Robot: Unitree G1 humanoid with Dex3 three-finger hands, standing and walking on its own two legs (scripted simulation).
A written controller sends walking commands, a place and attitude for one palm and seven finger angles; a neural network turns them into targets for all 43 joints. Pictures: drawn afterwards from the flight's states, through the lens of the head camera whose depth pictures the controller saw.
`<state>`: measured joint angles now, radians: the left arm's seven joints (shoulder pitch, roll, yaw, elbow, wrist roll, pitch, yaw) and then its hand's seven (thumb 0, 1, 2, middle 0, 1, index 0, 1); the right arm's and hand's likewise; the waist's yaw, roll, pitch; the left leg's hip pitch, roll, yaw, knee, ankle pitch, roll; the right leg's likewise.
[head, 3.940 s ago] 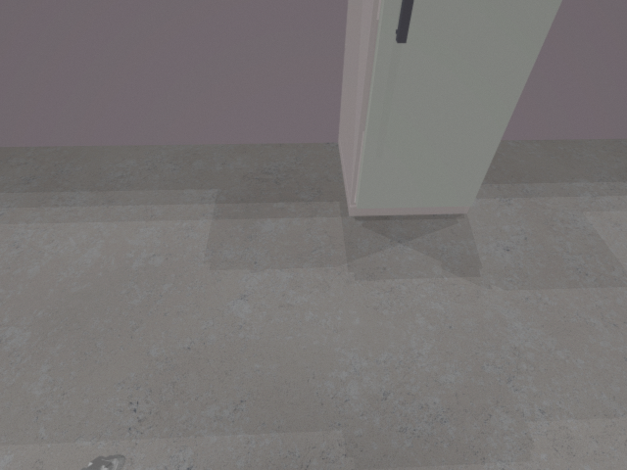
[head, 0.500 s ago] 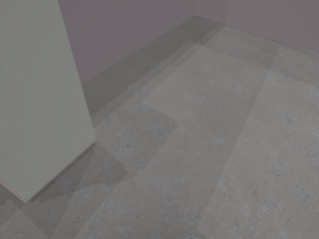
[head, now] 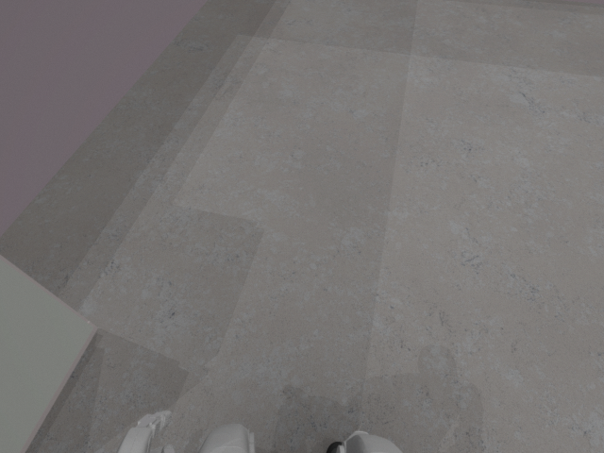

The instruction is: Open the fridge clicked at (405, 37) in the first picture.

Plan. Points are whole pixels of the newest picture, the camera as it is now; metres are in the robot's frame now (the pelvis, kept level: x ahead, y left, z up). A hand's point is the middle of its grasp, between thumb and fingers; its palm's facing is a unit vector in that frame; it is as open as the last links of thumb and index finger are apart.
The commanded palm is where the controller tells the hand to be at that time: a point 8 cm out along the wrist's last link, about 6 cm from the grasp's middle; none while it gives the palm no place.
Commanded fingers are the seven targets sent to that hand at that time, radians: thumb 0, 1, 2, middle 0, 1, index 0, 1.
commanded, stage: turn to face it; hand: left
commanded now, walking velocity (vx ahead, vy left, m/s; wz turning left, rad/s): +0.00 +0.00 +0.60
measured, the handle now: out of the picture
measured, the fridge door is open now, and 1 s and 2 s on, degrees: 0 0 0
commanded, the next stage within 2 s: none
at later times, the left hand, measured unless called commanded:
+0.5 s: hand out of the picture +0.07 +0.25 -0.15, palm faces +0.26 -0.93 -0.24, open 7.4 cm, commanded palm none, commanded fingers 0.00 0.90 0.90 -0.20 -0.30 -0.20 -0.30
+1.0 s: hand out of the picture +0.02 +0.17 -0.13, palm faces +0.52 -0.81 -0.26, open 7.3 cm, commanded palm none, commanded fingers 0.00 0.90 0.90 -0.20 -0.30 -0.20 -0.30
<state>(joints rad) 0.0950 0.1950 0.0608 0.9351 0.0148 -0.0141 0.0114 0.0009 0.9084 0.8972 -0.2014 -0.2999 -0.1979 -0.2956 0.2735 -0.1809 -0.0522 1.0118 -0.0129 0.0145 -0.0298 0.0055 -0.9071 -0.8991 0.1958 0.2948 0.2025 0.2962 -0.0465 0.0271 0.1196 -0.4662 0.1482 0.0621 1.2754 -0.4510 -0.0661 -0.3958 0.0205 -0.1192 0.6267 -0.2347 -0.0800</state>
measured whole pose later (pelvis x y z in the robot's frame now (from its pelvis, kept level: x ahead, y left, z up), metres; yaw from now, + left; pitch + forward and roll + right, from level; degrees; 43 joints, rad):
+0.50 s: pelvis +0.06 +0.03 +0.02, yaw +12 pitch +2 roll -1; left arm 0.20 0.23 0.09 0.97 0.01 0.05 0.01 0.01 0.91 0.90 -0.20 -0.30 -0.20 -0.30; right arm 0.24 -0.17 -0.05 0.95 -0.02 0.01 -0.01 0.00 -0.90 -0.90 0.20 0.30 0.21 0.30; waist -0.01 -0.01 0.06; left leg -0.31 0.00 0.04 0.48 -0.19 0.05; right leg -0.46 -0.07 -0.01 1.02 -0.42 0.08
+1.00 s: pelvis +0.05 -0.04 +0.02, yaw +32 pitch -1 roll +3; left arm 0.22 0.17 0.02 0.89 0.03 0.01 0.01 0.00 0.91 0.90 -0.21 -0.30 -0.20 -0.30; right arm 0.15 -0.29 -0.10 0.93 -0.02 0.09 0.03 0.00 -0.91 -0.90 0.19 0.29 0.20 0.30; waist -0.01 0.00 0.07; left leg -0.46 0.04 0.04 1.01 -0.41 -0.08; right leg -0.20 -0.14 -0.21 0.52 -0.30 -0.01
